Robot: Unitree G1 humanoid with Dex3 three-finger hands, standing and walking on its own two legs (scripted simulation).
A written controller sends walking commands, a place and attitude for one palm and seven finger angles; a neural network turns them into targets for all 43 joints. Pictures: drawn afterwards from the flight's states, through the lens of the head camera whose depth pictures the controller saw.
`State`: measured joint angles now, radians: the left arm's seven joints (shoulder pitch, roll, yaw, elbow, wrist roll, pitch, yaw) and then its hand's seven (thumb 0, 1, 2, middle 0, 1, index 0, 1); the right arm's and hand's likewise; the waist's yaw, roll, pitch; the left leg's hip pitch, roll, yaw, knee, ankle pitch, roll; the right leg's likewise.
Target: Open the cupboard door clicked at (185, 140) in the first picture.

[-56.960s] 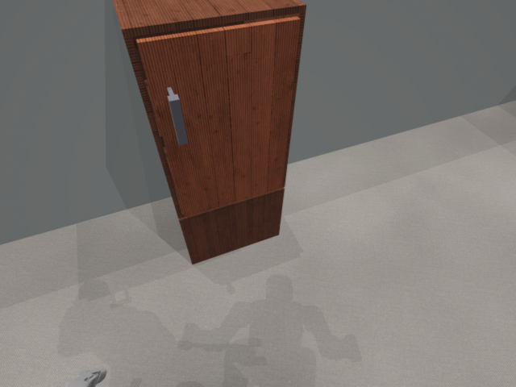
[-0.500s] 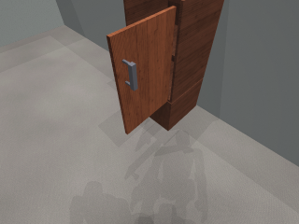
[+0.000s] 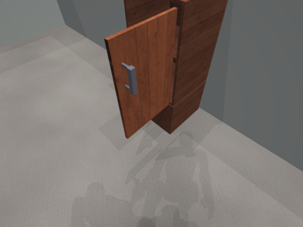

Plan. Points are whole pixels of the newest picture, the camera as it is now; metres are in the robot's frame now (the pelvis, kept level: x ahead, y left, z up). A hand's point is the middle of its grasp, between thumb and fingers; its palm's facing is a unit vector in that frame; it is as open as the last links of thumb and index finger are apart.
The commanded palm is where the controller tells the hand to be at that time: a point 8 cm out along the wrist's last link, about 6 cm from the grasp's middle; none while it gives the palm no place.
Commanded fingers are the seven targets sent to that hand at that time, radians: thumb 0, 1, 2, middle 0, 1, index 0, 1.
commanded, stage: stand and wait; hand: left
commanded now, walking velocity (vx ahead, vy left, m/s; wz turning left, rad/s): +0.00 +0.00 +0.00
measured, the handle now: (128, 78) +0.64 +0.13 +0.01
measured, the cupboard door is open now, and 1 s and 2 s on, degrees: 92 92 92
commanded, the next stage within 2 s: none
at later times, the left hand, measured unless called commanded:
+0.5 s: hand out of the picture +0.05 +0.20 -0.17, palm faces +0.01 -0.97 -0.26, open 7.4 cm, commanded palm none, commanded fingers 0.00 0.90 0.90 -0.20 -0.30 -0.20 -0.30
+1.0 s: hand out of the picture +0.06 +0.20 -0.17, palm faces +0.01 -0.96 -0.27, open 7.4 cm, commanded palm none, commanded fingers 0.00 0.90 0.90 -0.20 -0.30 -0.20 -0.30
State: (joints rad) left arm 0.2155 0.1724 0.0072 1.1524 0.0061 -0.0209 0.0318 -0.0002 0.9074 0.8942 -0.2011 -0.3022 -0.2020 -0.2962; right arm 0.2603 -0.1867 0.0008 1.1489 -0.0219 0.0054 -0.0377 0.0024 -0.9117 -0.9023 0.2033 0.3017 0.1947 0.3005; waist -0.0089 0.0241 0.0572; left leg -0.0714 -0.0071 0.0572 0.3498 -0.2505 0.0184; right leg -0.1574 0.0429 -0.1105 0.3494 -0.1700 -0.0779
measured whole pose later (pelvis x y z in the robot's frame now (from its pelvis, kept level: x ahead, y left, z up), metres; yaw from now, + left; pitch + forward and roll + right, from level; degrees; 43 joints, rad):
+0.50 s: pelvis +0.02 +0.00 +0.00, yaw +0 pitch -1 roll +0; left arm 0.19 0.20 0.01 1.15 0.00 -0.02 0.03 0.00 0.91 0.89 -0.20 -0.30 -0.20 -0.30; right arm 0.23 -0.22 0.00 1.14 -0.02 0.01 -0.04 0.00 -0.91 -0.90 0.20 0.30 0.20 0.30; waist -0.01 0.02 0.06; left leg -0.04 0.00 0.05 0.33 -0.26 0.01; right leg -0.13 0.05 -0.11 0.33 -0.18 -0.08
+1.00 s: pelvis +0.02 +0.00 +0.00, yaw +0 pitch -1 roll +0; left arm 0.18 0.22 0.01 1.15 0.01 -0.03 0.03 0.00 0.91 0.89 -0.20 -0.30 -0.20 -0.30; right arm 0.22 -0.23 0.00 1.15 -0.02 0.00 -0.04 0.00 -0.91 -0.90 0.20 0.30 0.20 0.30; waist -0.01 0.02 0.05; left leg -0.03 0.00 0.05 0.31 -0.26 0.01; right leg -0.12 0.05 -0.11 0.32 -0.18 -0.08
